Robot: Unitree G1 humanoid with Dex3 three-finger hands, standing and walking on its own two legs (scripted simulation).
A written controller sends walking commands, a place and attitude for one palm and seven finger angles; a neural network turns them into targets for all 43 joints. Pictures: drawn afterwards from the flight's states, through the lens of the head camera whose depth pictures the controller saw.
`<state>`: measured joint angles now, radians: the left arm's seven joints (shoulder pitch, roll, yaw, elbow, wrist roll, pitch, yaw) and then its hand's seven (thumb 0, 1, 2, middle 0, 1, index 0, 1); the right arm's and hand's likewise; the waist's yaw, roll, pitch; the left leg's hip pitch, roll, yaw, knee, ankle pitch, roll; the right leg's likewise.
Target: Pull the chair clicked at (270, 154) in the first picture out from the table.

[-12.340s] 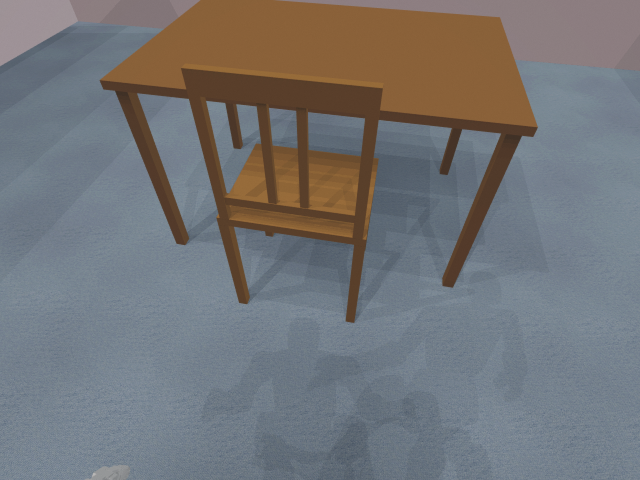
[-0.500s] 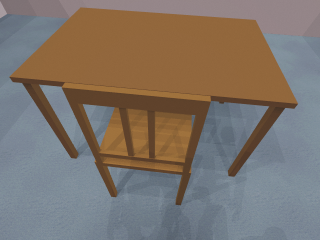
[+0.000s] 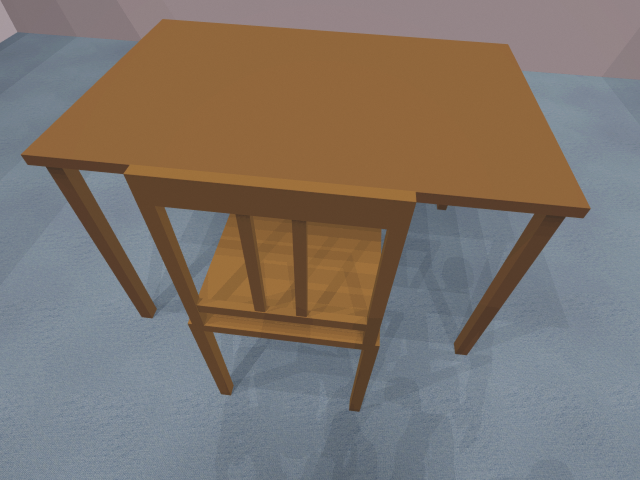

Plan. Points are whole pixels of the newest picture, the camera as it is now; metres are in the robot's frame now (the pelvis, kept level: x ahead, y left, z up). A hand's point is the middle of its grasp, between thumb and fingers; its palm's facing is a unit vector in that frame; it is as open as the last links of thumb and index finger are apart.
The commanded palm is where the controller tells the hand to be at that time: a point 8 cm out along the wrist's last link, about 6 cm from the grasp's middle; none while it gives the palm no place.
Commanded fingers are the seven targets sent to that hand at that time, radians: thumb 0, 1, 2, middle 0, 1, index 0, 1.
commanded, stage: look again from close up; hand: left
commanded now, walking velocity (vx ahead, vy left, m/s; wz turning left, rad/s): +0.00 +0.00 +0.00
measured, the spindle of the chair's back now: (253, 266) +0.48 +0.16 -0.09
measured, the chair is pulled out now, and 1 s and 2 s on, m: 0.00 0.00 0.00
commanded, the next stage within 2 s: raise the hand toward the chair's back in 0.42 s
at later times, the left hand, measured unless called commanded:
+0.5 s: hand out of the picture -0.03 +0.14 -0.18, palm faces +0.05 -0.99 -0.15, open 7.3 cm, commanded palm none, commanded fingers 0.00 0.90 0.90 -0.20 -0.30 -0.20 -0.30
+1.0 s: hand out of the picture +0.13 +0.13 -0.09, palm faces +0.02 -1.00 +0.00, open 9.6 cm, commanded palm +0.12 +0.20 -0.06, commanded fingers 0.00 0.32 0.65 -0.14 -0.21 -0.14 -0.21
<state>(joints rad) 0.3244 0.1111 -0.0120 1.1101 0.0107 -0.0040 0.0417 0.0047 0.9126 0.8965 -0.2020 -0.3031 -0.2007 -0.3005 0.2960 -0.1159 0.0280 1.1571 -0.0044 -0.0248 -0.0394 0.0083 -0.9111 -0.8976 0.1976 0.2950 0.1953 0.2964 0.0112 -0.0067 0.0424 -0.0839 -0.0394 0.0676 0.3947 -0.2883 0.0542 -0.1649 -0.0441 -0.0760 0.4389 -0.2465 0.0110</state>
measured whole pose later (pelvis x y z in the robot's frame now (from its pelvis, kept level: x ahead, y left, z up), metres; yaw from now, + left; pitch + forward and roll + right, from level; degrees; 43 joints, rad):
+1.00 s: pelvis -0.04 -0.04 -0.08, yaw +1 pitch +13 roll +0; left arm 0.50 0.17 0.10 0.17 -0.15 -0.53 -0.23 0.01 0.55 0.74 -0.17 -0.25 -0.17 -0.25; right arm 0.12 -0.27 -0.08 0.46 0.00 -0.21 0.01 0.01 -0.91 -0.90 0.20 0.30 0.19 0.30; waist 0.00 -0.09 -0.12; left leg -0.77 0.02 0.04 1.08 -0.55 0.00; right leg -0.82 -0.03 -0.10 1.07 -0.48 -0.06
